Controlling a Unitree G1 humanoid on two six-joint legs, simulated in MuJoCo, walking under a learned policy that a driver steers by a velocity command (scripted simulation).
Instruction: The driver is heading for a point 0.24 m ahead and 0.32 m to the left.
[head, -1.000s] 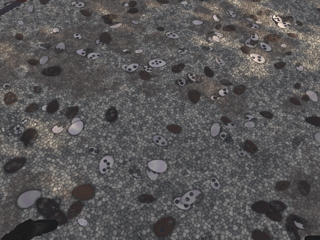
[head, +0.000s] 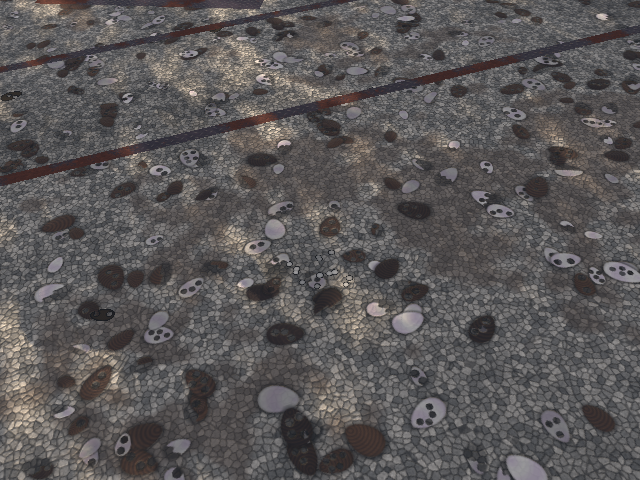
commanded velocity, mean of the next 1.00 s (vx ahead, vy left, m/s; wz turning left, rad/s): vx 0.45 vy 0.00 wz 0.49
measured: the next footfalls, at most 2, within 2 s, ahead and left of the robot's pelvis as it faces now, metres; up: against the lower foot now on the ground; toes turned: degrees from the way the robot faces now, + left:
left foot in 0.26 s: +0.30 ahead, +0.19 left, +0.00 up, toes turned +21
right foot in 0.68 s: +0.70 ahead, +0.25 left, +0.00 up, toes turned +29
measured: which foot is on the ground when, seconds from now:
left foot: up 0.00-0.24, down 0.26-0.70, up 0.72-1.00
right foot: down 0.00-0.28, up 0.30-0.66, down 0.68-1.00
